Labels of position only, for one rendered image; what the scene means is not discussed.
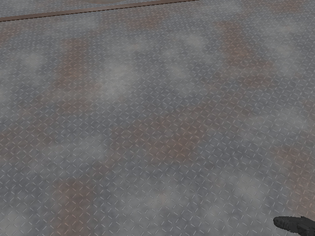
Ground right robot hand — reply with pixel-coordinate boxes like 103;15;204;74
273;216;315;236

